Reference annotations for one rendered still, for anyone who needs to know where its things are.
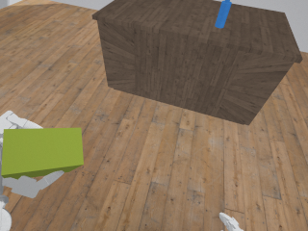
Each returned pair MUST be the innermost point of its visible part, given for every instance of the robot left hand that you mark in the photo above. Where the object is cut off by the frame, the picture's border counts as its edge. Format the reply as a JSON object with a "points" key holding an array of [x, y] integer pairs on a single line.
{"points": [[24, 185]]}

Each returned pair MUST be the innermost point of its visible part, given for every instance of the sponge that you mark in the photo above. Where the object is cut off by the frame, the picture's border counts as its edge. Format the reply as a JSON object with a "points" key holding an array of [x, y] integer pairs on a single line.
{"points": [[36, 152]]}

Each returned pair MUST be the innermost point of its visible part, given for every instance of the table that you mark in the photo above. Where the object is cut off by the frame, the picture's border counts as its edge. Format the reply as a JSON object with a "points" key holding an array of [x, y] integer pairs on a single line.
{"points": [[171, 51]]}

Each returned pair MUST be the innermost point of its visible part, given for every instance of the robot right hand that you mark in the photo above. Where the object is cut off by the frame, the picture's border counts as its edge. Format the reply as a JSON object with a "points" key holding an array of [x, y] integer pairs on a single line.
{"points": [[230, 223]]}

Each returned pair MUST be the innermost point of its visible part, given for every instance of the left robot forearm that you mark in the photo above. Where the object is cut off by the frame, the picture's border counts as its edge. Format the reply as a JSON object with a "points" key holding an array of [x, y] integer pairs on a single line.
{"points": [[5, 216]]}

